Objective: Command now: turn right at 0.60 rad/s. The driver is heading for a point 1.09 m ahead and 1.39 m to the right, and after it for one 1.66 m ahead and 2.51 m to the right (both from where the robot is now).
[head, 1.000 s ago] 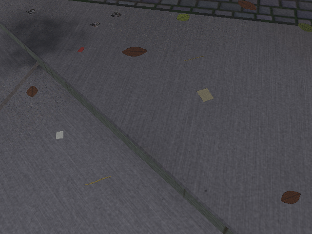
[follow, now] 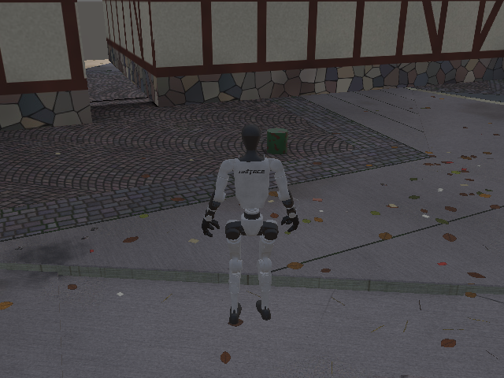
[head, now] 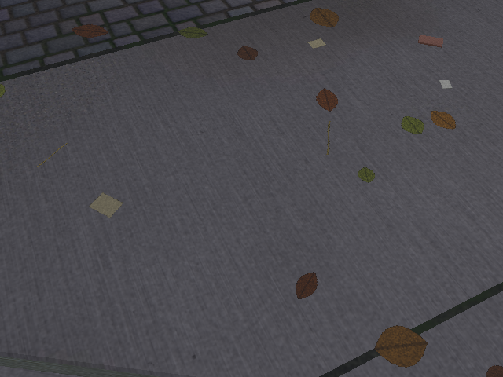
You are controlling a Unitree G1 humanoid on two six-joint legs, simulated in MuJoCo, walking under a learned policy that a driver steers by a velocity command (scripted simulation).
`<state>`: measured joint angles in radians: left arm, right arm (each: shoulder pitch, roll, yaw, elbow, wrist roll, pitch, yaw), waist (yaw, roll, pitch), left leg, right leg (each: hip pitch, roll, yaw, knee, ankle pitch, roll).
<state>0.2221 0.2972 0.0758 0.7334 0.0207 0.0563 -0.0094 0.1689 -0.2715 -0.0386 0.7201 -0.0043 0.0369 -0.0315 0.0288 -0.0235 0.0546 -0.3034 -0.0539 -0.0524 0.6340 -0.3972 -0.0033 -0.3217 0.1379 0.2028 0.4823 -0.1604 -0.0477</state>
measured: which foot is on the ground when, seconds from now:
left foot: up 0.00-0.00, down 0.02-1.00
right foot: down 0.00-0.04, up 0.06-0.40, down 0.42-0.84, up 0.86-1.00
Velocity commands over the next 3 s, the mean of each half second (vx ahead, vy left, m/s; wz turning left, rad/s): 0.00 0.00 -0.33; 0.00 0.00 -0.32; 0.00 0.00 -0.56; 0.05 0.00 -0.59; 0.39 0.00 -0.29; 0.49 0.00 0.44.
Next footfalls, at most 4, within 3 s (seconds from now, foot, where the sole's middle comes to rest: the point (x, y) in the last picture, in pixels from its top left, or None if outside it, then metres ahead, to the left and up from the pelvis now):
0.02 left None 0.04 0.11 -0.77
0.42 right None -0.02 -0.11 -0.77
1.12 right None -0.06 -0.11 -0.77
1.66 left None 0.06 0.04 -0.77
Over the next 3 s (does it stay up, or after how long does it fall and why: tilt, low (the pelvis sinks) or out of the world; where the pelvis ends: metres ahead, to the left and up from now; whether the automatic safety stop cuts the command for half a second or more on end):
stays up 0.14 -0.42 0.00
